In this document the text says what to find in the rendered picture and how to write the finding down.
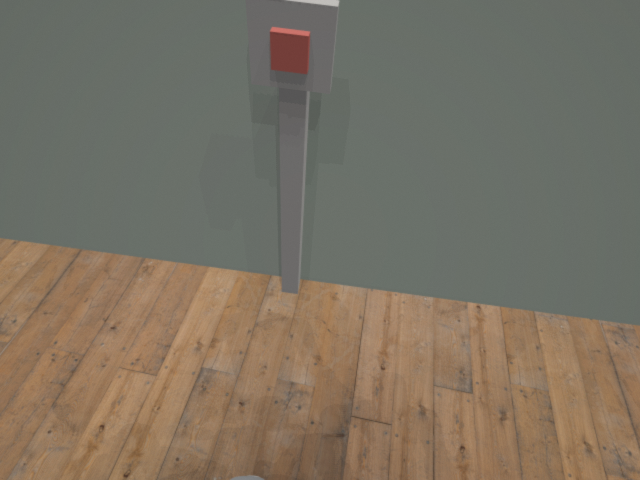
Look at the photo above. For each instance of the panel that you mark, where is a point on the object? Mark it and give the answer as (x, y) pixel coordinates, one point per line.
(320, 17)

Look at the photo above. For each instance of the button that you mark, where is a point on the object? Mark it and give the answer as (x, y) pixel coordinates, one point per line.
(289, 50)

